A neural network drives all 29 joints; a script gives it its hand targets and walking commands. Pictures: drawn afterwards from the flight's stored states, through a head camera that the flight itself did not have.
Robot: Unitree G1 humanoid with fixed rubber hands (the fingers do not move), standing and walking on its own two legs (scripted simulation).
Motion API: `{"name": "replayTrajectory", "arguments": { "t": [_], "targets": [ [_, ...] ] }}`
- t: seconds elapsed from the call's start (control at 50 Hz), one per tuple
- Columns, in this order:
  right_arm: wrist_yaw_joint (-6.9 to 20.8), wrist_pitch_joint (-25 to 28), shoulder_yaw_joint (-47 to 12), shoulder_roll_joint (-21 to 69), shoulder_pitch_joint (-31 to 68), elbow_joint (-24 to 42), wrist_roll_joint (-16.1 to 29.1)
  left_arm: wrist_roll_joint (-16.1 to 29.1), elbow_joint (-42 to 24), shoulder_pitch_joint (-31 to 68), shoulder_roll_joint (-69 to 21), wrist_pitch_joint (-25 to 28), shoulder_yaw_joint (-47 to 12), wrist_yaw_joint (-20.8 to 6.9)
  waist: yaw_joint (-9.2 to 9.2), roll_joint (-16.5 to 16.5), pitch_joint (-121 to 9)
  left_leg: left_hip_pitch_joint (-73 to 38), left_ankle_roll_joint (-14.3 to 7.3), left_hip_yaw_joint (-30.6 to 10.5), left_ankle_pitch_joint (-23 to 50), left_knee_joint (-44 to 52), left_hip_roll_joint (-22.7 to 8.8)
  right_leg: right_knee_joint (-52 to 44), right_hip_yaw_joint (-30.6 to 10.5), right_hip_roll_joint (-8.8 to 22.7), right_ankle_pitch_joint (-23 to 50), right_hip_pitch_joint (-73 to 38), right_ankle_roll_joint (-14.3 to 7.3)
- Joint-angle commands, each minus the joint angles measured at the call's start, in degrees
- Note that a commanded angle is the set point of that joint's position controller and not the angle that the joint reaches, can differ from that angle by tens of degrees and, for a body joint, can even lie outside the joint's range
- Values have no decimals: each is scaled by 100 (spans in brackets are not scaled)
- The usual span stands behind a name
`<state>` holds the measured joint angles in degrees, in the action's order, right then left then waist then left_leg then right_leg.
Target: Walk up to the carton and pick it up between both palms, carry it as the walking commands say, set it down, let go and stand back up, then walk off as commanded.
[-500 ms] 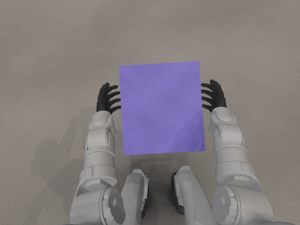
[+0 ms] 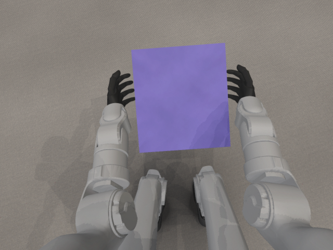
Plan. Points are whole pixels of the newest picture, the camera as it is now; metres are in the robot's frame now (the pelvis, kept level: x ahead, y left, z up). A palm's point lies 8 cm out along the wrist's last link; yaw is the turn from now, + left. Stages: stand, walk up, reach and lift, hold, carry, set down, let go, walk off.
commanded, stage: set down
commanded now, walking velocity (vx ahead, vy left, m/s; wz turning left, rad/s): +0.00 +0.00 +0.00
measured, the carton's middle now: (179, 100) +0.47 -0.01 -0.17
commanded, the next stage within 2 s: none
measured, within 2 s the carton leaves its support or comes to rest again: neither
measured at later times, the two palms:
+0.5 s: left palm (126, 105) +0.46 +0.14 -0.16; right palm (234, 99) +0.47 -0.17 -0.17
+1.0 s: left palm (133, 107) +0.48 +0.14 -0.25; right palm (227, 101) +0.49 -0.17 -0.26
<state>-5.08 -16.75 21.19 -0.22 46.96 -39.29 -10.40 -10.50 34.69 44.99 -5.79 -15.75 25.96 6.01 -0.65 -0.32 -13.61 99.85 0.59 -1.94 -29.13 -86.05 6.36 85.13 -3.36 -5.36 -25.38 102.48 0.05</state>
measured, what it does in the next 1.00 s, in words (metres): lowers itself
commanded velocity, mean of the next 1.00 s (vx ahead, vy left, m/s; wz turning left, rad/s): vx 0.00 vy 0.00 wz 0.00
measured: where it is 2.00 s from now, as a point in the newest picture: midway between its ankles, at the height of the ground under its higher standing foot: (179, 213)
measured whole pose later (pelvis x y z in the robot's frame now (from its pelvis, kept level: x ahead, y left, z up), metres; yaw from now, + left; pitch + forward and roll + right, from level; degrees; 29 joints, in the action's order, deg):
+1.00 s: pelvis -0.03 -0.01 -0.14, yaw +2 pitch +46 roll +3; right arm -6.8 -16.3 17.5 -9.4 68.7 -48.4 -6.7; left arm -6.7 42.2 65.5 1.8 -14.8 26.2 7.7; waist -0.4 -1.1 -1.1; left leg 125.3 3.0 -1.3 -32.6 -111.7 8.6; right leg 110.7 -2.3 -7.3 -28.1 128.4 0.7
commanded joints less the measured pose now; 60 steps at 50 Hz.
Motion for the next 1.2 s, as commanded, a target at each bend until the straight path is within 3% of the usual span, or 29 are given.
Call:
{"name": "replayTrajectory", "arguments": {
  "t": [0.0,0.48,1.18],
  "targets": [
    [1615,206,-2949,5315,3491,85,808,751,303,3511,-5164,45,-3220,-1618,22,222,-5113,-2071,107,204,1554,629,308,-469,231,-304,1527,-3367,61],
    [1434,213,-2625,4863,4828,-208,866,813,573,4838,-4603,50,-2727,-1518,-6,334,-5418,-673,135,471,1082,-644,352,726,368,-312,1266,-2614,73],
    [1410,460,-2677,3917,6089,-463,1264,1198,695,6162,-3841,305,-2748,-1329,79,272,-5180,91,159,581,1240,-2198,284,2298,529,-196,1533,-1603,52]
  ]
}}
